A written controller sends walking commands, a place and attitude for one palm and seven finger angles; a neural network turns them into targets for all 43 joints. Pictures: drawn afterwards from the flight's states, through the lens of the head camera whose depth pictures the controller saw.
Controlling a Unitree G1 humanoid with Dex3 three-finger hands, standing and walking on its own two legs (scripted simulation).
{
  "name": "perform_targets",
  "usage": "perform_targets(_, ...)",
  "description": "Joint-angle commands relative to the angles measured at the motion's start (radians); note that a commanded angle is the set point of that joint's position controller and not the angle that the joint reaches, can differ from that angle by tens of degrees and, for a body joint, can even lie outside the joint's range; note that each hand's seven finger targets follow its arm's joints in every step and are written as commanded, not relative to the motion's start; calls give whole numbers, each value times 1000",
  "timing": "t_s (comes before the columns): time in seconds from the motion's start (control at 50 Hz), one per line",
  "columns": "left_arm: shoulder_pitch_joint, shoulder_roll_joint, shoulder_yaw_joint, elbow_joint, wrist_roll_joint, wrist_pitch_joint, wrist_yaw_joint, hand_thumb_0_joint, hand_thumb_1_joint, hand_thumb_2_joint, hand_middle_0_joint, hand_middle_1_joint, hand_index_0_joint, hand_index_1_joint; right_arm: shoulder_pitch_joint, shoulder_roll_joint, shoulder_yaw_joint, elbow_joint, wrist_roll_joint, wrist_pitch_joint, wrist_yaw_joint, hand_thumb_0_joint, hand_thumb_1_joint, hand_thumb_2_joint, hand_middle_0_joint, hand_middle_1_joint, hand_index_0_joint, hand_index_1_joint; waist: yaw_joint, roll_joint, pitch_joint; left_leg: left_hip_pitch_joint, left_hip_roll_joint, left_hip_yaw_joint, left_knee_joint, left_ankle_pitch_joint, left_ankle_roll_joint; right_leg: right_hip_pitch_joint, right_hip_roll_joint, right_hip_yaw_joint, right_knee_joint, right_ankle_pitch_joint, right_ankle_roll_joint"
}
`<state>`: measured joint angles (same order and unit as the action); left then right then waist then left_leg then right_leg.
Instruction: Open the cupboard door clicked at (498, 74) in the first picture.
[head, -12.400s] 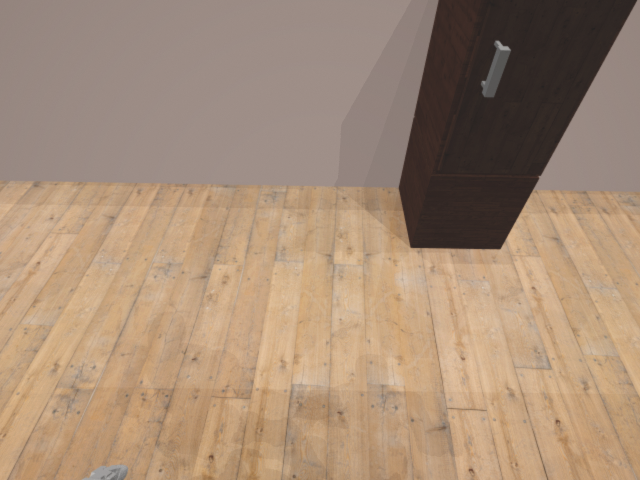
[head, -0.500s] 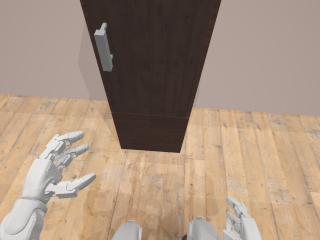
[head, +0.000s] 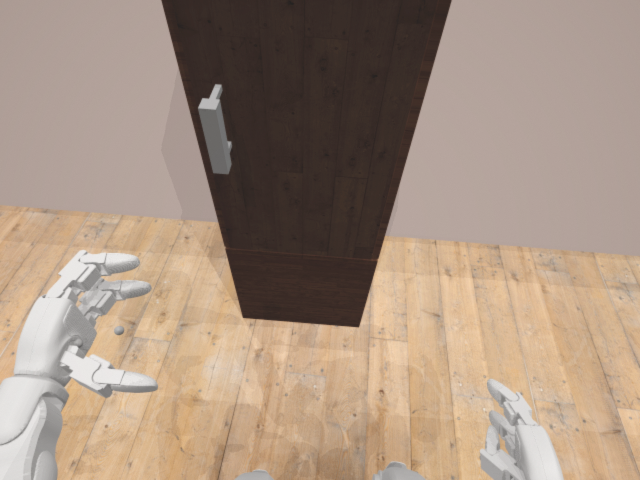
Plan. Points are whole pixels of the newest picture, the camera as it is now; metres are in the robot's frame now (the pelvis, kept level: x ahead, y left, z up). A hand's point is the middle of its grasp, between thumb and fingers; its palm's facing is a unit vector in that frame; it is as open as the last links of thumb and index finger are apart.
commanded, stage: raise the hand with hooked fingers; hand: left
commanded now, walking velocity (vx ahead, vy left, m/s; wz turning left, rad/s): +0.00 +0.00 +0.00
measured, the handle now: (219, 129) +0.60 +0.21 +0.08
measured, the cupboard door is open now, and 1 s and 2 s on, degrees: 0 0 0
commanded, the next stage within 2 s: move the hooked fingers beside the handle in 0.84 s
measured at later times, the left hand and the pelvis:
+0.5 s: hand (113, 276) +0.31 +0.26 +0.10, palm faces +0.01 -1.00 -0.04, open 14.0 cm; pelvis +0.01 -0.01 +0.02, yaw -1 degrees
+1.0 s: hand (105, 288) +0.29 +0.26 +0.10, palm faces +0.02 -1.00 -0.03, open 14.0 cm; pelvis +0.00 -0.01 +0.02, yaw -1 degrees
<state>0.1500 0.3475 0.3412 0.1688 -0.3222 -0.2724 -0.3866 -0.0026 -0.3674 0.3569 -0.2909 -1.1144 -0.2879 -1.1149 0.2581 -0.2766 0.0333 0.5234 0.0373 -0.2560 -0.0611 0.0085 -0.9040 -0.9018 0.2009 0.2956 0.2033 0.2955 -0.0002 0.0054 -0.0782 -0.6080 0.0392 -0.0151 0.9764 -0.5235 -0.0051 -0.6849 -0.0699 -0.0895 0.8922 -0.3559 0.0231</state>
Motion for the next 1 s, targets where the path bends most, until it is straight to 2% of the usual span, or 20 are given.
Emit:
perform_targets(0.0,-205,222,112,-156,-30,-38,-34,0,-500,300,-300,-1200,-300,-1200,0,-140,-52,-120,1,-37,-13,0,-900,-900,200,300,200,300,-11,90,-200,28,-47,-5,-203,360,4,246,79,14,-103,193,-45)
perform_targets(0.02,-226,240,129,-151,-33,-34,-39,0,-500,300,-300,-1200,-300,-1200,-1,-140,-50,-120,-2,-35,-14,0,-900,-900,200,300,200,300,-6,101,-213,33,-48,-3,-206,370,3,257,76,16,-107,205,-46)
perform_targets(0.12,-289,269,161,-57,-50,-21,-74,0,-500,300,-300,-1200,-300,-1200,0,-141,-46,-110,-2,-24,-20,0,-900,-900,200,300,200,300,-12,43,-213,34,-49,5,-212,372,7,295,76,29,-133,228,-42)
perform_targets(0.14,-308,277,166,-59,-50,-23,-80,0,-500,300,-300,-1200,-300,-1200,-3,-142,-47,-108,-1,-23,-20,0,-900,-900,200,300,200,300,-9,66,-223,37,-50,9,-214,367,7,300,73,35,-139,225,-42)
perform_targets(0.18,-335,305,185,-29,-55,-22,-93,0,-500,300,-300,-1200,-300,-1200,-5,-145,-43,-108,-4,-20,-23,0,-900,-900,200,300,200,300,-5,61,-224,37,-51,9,-216,377,8,323,75,43,-142,234,-46)
perform_targets(0.22,-358,319,198,-21,-54,-27,-104,0,-500,300,-300,-1200,-300,-1200,1,-143,-46,-104,-3,-19,-23,0,-900,-900,200,300,200,300,-4,54,-259,51,-49,13,-221,400,10,350,70,48,-147,265,-42)
perform_targets(0.24,-366,318,197,0,-53,-25,-107,0,-500,300,-300,-1200,-300,-1200,1,-144,-45,-102,-2,-17,-23,0,-900,-900,200,300,200,300,-4,61,-241,50,-50,14,-227,398,9,342,70,45,-151,264,-43)
perform_targets(0.28,-391,334,210,34,-62,-23,-118,0,-500,300,-300,-1200,-300,-1200,5,-150,-45,-101,-3,-12,-24,0,-900,-900,200,300,200,300,-6,25,-231,41,-49,13,-230,395,11,355,72,51,-158,263,-43)
perform_targets(0.32,-430,342,211,55,-58,-18,-127,0,-500,300,-300,-1200,-300,-1200,7,-149,-46,-95,1,-6,-26,0,-900,-900,200,300,200,300,-6,58,-231,50,-50,18,-244,384,10,354,67,54,-169,253,-42)
perform_targets(0.34,-417,334,204,57,-55,-18,-131,0,-500,300,-300,-1200,-300,-1200,7,-147,-48,-98,1,-6,-26,0,-900,-900,200,300,200,300,-2,73,-238,64,-51,18,-250,389,10,354,66,52,-171,254,-44)
perform_targets(0.36,-393,327,203,70,-56,-17,-132,0,-500,300,-300,-1200,-300,-1200,11,-147,-49,-103,1,-6,-25,0,-900,-900,200,300,200,300,1,48,-240,64,-51,19,-253,385,11,356,66,52,-175,249,-41)
perform_targets(0.46,-372,322,209,78,-61,-27,-129,0,-500,300,-300,-1200,-300,-1200,13,-150,-54,-111,0,1,-15,0,-900,-900,200,300,200,300,3,24,-215,44,-53,25,-264,363,11,356,64,58,-189,229,-40)
perform_targets(0.52,-395,350,234,65,-59,-41,-117,0,-500,300,-300,-1200,-300,-1200,15,-149,-54,-117,-3,6,-15,0,-900,-900,200,300,200,300,7,34,-234,49,-54,28,-267,358,13,370,66,66,-187,223,-41)
perform_targets(0.54,-393,335,222,60,-58,-47,-114,0,-500,300,-300,-1200,-300,-1200,16,-146,-55,-116,-1,5,-15,0,-900,-900,200,300,200,300,5,41,-231,56,-54,28,-270,360,12,366,65,64,-188,226,-41)
perform_targets(0.58,-427,349,223,38,-53,-59,-107,0,-500,300,-300,-1200,-300,-1200,13,-148,-52,-113,-6,5,-17,0,-900,-900,200,300,200,300,4,81,-223,66,-53,28,-268,369,11,361,68,62,-182,235,-47)
perform_targets(0.62,-413,347,223,37,-44,-67,-104,0,-500,300,-300,-1200,-300,-1200,17,-144,-53,-111,-5,4,-18,0,-900,-900,200,300,200,300,6,86,-246,84,-51,23,-277,380,11,366,69,55,-179,245,-46)
perform_targets(0.78,-446,320,191,89,-55,-53,-127,0,-500,300,-300,-1200,-300,-1200,5,-147,-44,-107,-1,6,-28,0,-900,-900,200,300,200,300,-9,58,-177,66,-51,19,-284,298,11,321,72,59,-202,155,-46)
perform_targets(0.82,-445,322,194,97,-53,-50,-131,0,-500,300,-300,-1200,-300,-1200,0,-146,-45,-110,0,5,-29,0,-900,-900,200,300,200,300,-6,41,-188,56,-51,18,-287,284,10,330,67,62,-205,136,-43)
perform_targets(0.92,-448,331,198,77,-48,-56,-127,0,-500,300,-300,-1200,-300,-1200,-1,-144,-42,-112,-2,-1,-29,0,-900,-900,200,300,200,300,-2,61,-205,72,-50,12,-287,297,9,329,69,54,-195,150,-46)
perform_targets(0.98,-584,318,161,84,-43,-61,-122,0,-500,300,-300,-1200,-300,-1200,6,-147,-39,-95,-3,-1,-38,0,-900,-900,200,300,200,300,-29,61,-181,74,-48,7,-282,280,8,286,75,50,-189,135,-46)
